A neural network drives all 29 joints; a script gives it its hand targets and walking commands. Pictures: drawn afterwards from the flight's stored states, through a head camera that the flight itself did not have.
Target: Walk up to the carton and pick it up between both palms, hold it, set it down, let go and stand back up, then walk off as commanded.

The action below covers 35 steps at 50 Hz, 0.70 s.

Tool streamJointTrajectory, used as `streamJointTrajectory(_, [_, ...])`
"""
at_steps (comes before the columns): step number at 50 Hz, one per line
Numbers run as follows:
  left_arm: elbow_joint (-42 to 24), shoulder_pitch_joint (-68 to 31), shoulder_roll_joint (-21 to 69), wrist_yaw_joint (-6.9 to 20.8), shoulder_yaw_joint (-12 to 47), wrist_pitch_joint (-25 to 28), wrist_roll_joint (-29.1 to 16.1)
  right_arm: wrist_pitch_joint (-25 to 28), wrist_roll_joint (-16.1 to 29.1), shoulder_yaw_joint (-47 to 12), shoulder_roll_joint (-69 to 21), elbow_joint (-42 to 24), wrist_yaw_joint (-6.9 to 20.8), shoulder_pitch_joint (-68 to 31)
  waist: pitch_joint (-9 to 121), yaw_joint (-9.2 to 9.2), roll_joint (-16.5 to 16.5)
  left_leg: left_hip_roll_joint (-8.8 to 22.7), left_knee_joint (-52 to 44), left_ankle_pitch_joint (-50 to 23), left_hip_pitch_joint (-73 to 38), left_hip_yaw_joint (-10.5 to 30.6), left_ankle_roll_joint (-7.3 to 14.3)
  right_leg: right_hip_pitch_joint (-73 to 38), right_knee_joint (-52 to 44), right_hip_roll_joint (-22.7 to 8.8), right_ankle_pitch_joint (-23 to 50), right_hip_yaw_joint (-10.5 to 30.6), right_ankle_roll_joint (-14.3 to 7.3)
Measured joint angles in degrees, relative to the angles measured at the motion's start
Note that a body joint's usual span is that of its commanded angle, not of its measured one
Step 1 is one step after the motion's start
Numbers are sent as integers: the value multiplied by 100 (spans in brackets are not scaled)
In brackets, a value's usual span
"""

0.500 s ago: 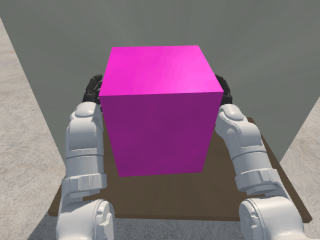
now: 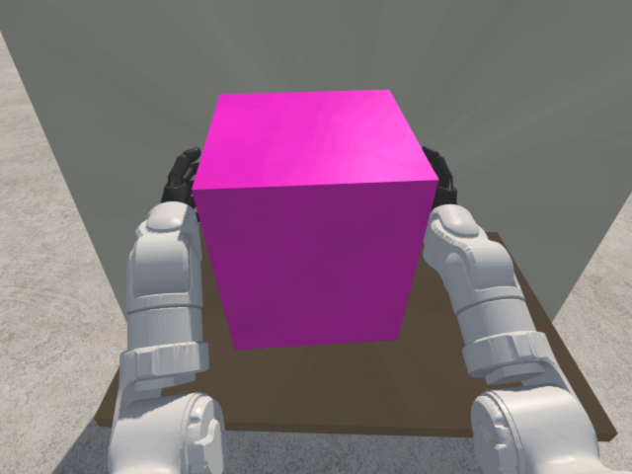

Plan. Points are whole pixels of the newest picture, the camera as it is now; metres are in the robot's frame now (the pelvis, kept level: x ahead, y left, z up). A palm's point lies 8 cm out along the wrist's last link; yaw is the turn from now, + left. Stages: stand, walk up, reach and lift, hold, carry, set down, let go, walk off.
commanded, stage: hold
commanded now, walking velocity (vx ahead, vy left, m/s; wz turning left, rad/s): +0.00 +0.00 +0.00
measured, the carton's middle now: (311, 220) +0.39 +0.00 +0.19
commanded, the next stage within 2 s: set down in 0.60 s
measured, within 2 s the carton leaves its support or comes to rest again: neither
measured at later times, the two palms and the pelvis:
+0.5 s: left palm (182, 210) +0.37 +0.16 +0.23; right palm (440, 209) +0.36 -0.15 +0.23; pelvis +0.00 +0.00 +0.00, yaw +0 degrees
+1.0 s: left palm (179, 193) +0.39 +0.16 +0.24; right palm (432, 210) +0.37 -0.15 +0.22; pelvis +0.01 +0.01 +0.00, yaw +1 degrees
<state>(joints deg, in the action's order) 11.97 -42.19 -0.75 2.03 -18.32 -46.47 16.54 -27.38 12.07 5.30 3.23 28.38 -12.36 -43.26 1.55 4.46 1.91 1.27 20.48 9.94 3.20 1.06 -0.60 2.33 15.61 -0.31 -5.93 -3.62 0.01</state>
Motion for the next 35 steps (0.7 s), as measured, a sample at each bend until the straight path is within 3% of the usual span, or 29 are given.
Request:
streamJointTrajectory(28, [-15, 12, 63, -20, -61, -11, 25, -28, -20, 5, 13, 27, 27, -26, -1, -21, -34, 11, -12, 7, -53, -17, 1, -32, 15, 12, -13, 21, -5])
streamJointTrajectory(35, [99, -4, -4, -9, -4, 47, -40, 39, -5, -21, -1, 17, -15, 59, 15, 56, 11, -10, 7, 5, -57, 70, 1, -80, 18, -7, -37, -64, -1])
